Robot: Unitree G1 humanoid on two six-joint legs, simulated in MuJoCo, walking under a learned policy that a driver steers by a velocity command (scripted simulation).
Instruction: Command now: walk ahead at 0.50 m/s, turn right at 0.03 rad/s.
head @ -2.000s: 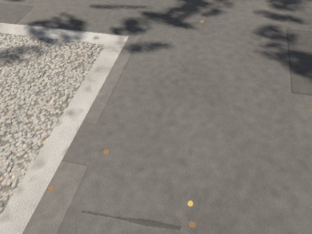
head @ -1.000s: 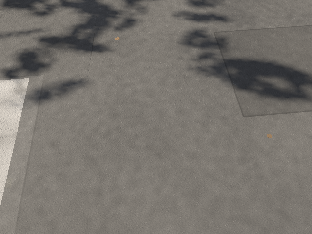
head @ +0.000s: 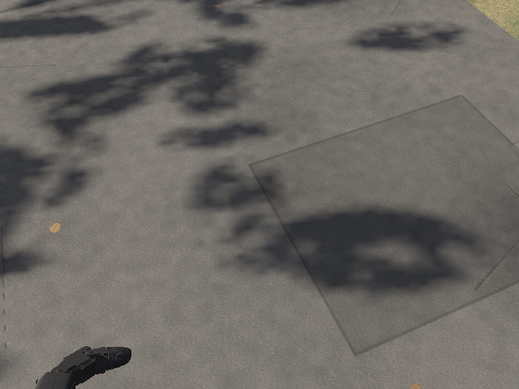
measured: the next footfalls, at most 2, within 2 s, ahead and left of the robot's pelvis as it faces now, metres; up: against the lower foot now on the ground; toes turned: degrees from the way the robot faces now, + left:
left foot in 0.44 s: +0.33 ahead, +0.13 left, +0.00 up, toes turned +11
right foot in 0.86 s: +0.37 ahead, -0.10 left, +0.00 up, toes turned +30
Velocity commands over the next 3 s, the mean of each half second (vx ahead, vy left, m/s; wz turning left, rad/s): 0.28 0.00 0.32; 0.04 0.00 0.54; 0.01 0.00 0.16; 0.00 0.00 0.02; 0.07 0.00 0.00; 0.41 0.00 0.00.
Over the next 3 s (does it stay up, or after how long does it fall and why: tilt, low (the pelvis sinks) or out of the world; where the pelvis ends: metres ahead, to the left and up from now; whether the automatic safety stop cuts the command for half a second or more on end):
stays up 0.47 0.12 -0.01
